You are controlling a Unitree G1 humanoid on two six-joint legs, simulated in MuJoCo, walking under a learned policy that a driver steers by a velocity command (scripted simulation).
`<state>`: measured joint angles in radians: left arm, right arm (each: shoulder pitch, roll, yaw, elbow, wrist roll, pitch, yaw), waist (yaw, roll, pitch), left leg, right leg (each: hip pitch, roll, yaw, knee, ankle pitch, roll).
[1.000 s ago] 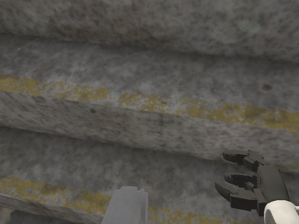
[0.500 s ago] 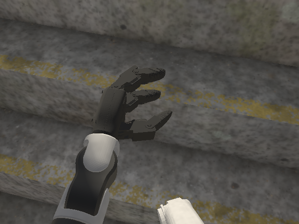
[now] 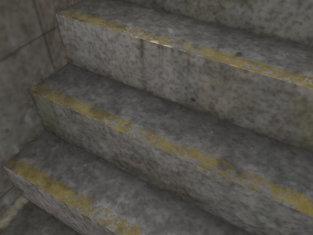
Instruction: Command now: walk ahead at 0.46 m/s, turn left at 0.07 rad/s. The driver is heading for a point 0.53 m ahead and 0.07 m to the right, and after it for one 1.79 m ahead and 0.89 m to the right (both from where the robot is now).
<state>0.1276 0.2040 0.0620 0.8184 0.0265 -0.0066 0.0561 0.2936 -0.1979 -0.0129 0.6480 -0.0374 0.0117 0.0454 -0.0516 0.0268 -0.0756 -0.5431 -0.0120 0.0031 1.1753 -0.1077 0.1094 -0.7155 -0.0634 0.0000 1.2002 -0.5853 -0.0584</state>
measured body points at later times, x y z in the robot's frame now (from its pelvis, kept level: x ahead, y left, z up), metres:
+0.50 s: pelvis +0.02 +0.04 -0.11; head +0.01 +0.07 +0.34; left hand +0.24 +0.19 -0.19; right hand -0.01 -0.18 -0.25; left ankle -0.03 +0.10 -0.86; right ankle +0.03 -0.08 -0.58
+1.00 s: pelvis +0.02 +0.04 -0.10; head -0.01 +0.05 +0.35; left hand +0.10 +0.23 -0.24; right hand +0.00 -0.20 -0.25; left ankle -0.03 +0.09 -0.86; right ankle +0.07 -0.08 -0.64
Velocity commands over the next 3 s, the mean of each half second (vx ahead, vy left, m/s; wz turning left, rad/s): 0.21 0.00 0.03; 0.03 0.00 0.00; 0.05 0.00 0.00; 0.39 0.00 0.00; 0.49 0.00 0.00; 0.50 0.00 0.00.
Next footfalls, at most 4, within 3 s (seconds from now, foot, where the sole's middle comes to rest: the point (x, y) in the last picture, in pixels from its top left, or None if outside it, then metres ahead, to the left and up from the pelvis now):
0.10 left None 0.01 0.10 -0.90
0.60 right None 0.11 -0.08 -0.68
2.82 right None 0.18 -0.03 -0.68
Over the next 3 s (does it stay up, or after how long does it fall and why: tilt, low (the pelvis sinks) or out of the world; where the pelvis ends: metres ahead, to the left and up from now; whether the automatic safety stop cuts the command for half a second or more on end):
stays up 0.13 0.10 0.01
